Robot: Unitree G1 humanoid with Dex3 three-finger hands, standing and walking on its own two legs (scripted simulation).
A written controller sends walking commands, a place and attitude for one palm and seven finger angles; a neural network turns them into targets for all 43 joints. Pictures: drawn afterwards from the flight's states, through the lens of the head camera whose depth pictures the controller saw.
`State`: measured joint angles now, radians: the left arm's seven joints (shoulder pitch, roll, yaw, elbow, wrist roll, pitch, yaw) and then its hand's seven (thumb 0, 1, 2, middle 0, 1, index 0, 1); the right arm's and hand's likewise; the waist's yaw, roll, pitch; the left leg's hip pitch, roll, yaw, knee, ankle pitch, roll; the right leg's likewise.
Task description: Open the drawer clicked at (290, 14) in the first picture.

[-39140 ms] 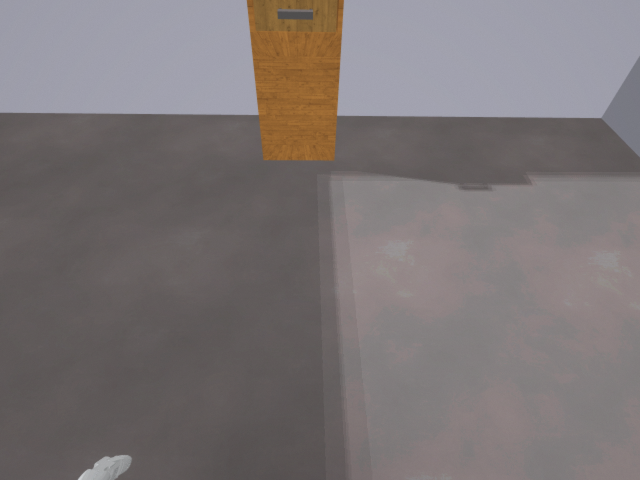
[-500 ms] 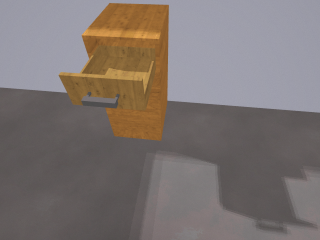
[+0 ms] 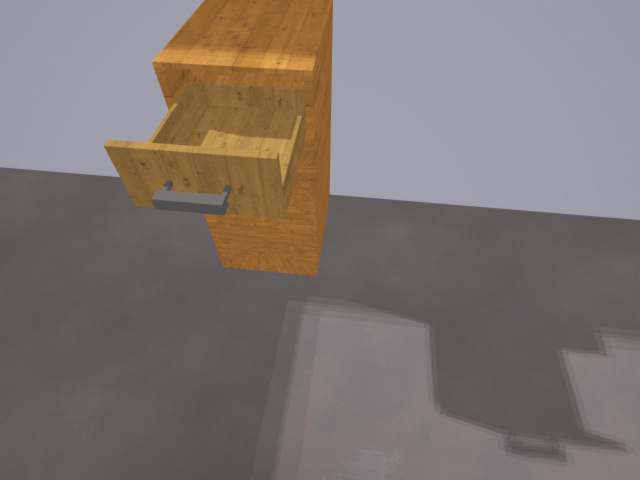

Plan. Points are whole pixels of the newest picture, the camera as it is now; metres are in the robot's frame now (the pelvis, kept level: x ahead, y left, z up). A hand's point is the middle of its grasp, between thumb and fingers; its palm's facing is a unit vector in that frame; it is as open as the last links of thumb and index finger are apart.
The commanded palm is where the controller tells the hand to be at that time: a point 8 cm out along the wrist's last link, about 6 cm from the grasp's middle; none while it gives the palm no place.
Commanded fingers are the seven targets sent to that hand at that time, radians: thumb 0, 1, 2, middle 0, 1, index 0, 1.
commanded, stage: look to check the result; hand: left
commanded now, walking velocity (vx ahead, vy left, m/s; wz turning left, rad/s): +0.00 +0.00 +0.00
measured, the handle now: (194, 194) +0.61 +0.28 -0.05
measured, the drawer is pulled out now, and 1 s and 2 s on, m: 0.30 0.30 0.30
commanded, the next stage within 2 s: stand and wait in 0.38 s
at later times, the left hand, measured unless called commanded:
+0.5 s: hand out of the picture +0.05 +0.19 -0.17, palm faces +0.03 -0.97 -0.25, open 7.4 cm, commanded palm none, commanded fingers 0.00 0.90 0.90 -0.20 -0.30 -0.20 -0.30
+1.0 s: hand out of the picture +0.07 +0.21 -0.16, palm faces +0.02 -0.96 -0.28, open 7.4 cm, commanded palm none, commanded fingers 0.00 0.90 0.90 -0.20 -0.30 -0.20 -0.30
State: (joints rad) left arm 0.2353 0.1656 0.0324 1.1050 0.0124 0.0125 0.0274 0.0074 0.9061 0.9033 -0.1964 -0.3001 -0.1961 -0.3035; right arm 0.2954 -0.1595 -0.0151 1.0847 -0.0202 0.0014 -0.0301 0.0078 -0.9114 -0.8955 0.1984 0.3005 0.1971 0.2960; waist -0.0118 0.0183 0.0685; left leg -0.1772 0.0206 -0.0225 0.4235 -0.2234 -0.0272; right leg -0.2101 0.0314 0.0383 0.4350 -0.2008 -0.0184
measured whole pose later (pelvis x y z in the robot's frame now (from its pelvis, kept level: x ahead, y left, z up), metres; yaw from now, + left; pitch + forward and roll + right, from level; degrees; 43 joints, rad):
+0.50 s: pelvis +0.01 -0.01 +0.00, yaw +0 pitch -2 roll +0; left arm 0.19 0.19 0.04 1.10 0.01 0.00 0.03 0.01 0.91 0.90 -0.20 -0.30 -0.20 -0.30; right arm 0.24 -0.19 -0.02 1.09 -0.02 0.00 -0.03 0.01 -0.91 -0.90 0.20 0.30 0.20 0.30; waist -0.01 0.02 0.07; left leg -0.14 0.03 -0.03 0.40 -0.23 -0.04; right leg -0.18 0.04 0.03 0.42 -0.21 -0.03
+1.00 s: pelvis +0.02 -0.01 +0.00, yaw +0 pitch -1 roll +0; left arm 0.15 0.24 0.04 1.11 0.01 0.00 0.02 0.01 0.91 0.90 -0.20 -0.30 -0.20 -0.30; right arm 0.20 -0.23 -0.02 1.09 -0.02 0.00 -0.02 0.01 -0.91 -0.90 0.20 0.30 0.20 0.30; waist -0.01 0.02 0.08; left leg -0.12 0.03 -0.03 0.37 -0.22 -0.04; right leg -0.16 0.04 0.03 0.39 -0.21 -0.03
